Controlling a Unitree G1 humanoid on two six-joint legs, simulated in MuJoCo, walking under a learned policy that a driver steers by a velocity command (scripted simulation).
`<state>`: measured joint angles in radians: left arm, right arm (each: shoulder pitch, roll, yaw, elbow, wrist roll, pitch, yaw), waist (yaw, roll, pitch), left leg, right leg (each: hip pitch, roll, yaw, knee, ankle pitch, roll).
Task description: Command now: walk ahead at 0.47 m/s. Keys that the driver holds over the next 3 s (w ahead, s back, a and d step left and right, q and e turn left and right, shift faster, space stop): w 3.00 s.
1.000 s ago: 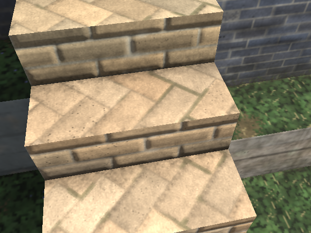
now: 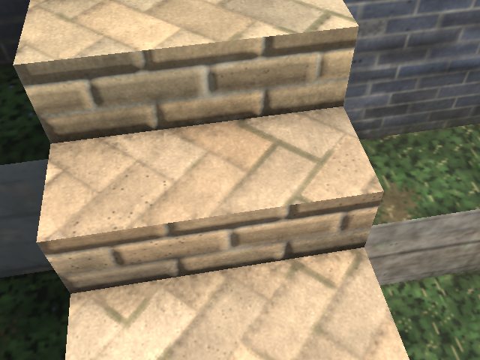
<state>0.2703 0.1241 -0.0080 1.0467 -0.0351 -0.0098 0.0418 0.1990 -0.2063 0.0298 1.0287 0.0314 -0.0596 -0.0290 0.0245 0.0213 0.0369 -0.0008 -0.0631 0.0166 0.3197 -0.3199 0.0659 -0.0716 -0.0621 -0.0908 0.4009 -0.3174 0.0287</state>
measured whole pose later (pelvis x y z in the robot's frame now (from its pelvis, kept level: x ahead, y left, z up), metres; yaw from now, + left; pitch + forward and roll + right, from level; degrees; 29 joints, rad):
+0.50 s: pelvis -0.02 +0.00 +0.01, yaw +0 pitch +0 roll +0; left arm 0.20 0.15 -0.01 1.03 -0.01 -0.02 0.04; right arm 0.22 -0.19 0.05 1.06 0.02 -0.07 -0.03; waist 0.02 0.02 0.03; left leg 0.01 -0.06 0.01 0.23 -0.24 0.06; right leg -0.05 -0.05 -0.10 0.28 -0.23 0.03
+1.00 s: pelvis -0.02 +0.00 +0.01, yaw +0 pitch +1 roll +0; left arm 0.20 0.14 0.00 1.06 -0.01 -0.02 0.04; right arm 0.23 -0.17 0.05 1.07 0.01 -0.09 -0.06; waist 0.02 0.01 0.03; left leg 0.02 -0.07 0.01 0.19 -0.22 0.07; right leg -0.06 -0.06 -0.08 0.29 -0.23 0.04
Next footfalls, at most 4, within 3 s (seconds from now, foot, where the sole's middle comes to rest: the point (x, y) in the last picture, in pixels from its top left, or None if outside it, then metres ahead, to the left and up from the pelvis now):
none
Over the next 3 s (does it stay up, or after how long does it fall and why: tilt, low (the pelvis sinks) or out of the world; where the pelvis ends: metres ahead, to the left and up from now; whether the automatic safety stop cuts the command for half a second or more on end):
stays up -0.02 0.00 0.01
